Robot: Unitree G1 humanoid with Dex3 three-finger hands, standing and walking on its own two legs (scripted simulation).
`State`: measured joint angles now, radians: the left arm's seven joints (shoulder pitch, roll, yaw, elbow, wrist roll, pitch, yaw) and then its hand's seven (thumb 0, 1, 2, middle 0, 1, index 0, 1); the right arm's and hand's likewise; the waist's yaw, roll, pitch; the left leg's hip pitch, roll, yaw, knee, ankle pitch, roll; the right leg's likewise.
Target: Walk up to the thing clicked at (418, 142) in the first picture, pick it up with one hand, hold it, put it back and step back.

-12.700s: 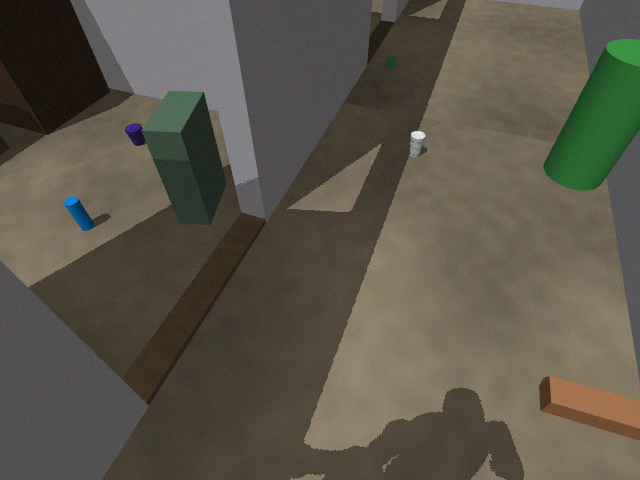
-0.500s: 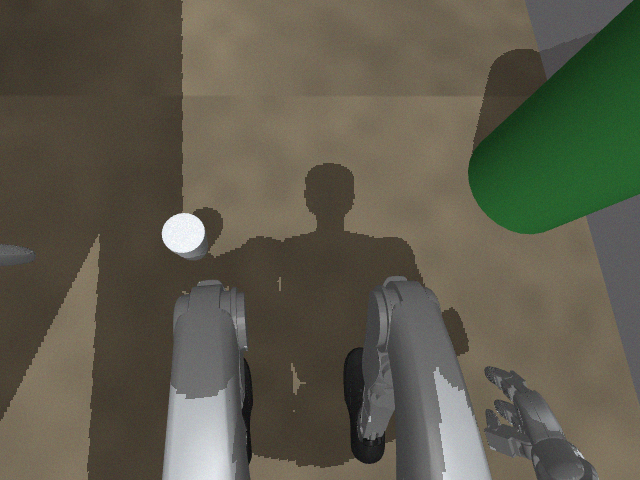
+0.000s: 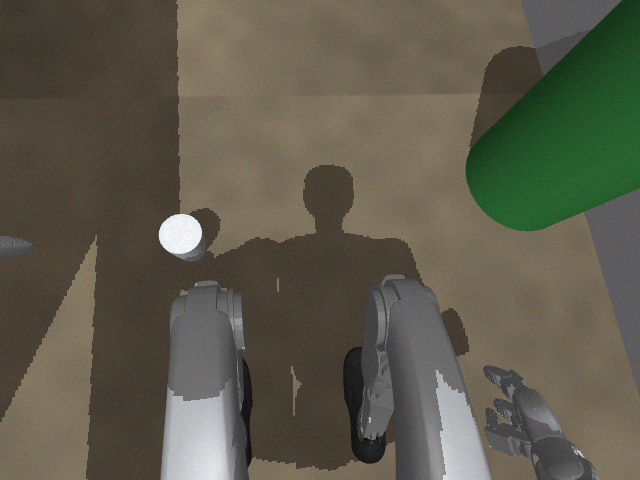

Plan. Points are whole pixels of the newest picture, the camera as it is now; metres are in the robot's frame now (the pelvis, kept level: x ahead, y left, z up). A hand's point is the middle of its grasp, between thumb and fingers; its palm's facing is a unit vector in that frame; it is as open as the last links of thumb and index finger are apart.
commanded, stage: go down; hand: left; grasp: from the side
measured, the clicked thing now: (186, 242) +0.44 +0.23 -0.34
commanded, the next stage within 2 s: approach in 0.42 s
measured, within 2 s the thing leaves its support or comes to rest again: neither
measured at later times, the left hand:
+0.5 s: hand out of the picture +0.39 +0.38 -0.01, palm faces +0.01 -0.89 -0.46, open 15.7 cm
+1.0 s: hand (87, 237) +0.40 +0.33 -0.17, palm faces -0.07 -0.93 -0.35, open 15.6 cm
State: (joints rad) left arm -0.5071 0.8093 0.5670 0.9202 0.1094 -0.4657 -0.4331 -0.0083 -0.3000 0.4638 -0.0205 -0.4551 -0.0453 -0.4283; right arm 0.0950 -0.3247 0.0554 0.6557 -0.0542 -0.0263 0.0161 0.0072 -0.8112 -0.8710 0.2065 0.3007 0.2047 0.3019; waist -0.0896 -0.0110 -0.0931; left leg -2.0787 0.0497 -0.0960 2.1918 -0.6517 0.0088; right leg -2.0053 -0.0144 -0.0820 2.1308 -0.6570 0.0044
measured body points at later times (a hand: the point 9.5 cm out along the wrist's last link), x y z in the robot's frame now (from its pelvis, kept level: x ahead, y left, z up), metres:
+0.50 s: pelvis +0.00 +0.00 +0.00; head +0.20 +0.06 +0.40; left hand +0.39 +0.42 +0.01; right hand +0.15 -0.28 -0.10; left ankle +0.10 +0.12 -0.37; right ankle +0.11 -0.12 -0.36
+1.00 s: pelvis -0.01 +0.00 -0.08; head +0.22 +0.10 +0.30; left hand +0.40 +0.38 -0.15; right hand +0.15 -0.27 -0.16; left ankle +0.10 +0.12 -0.37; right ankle +0.11 -0.12 -0.37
